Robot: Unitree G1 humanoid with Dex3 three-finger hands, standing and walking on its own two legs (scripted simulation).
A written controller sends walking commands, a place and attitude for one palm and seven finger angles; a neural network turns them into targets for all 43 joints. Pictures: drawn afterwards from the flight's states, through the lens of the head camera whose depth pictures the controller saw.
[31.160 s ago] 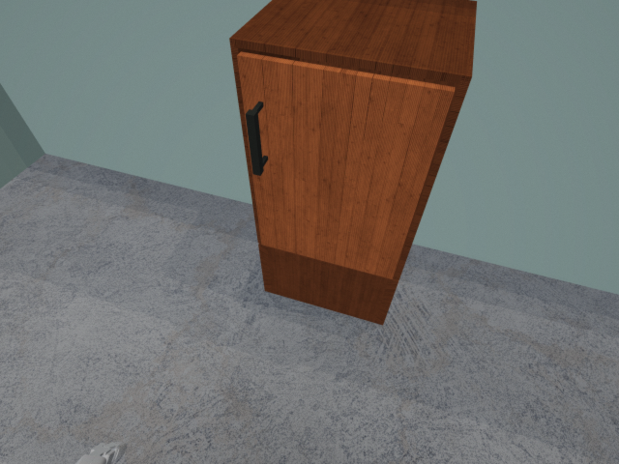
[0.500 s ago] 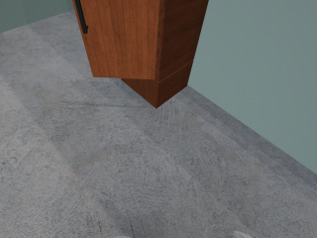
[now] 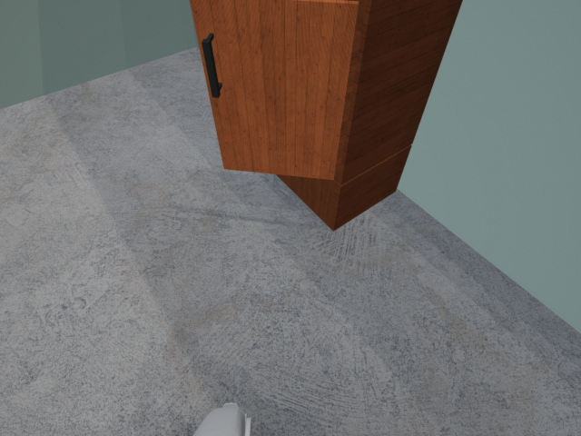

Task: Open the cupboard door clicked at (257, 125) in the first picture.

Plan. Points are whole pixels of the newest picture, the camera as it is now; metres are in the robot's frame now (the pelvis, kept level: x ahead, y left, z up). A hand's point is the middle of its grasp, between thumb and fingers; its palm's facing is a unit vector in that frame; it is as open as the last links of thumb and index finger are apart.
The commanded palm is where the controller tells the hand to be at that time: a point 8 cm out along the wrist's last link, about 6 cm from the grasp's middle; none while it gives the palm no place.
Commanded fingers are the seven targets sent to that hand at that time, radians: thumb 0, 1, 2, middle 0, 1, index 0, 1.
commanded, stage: take the last steps up to it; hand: left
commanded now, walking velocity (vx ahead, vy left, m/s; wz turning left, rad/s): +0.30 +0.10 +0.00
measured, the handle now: (213, 66) +0.99 +0.30 -0.03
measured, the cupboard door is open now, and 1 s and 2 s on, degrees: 45 45 45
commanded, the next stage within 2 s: come to a stop and stand still in 0.94 s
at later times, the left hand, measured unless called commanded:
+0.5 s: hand (179, 339) +0.28 +0.23 -0.16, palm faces +0.00 -0.97 -0.24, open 7.4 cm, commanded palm none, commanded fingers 0.00 0.90 0.90 -0.20 -0.30 -0.20 -0.30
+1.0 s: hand (164, 321) +0.33 +0.28 -0.20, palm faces +0.01 -0.99 -0.15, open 7.4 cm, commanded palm none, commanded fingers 0.00 0.90 0.90 -0.20 -0.30 -0.20 -0.30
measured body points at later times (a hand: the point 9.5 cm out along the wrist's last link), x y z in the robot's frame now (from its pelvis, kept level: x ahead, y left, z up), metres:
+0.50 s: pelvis +0.17 +0.04 -0.02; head +0.18 +0.01 +0.43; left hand +0.28 +0.28 -0.14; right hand +0.15 -0.19 -0.19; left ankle +0.13 +0.16 -0.73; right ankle +0.22 -0.04 -0.75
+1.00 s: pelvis +0.36 +0.11 -0.02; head +0.39 +0.12 +0.43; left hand +0.33 +0.33 -0.18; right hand +0.43 -0.12 -0.16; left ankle +0.42 +0.19 -0.75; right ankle +0.27 -0.01 -0.67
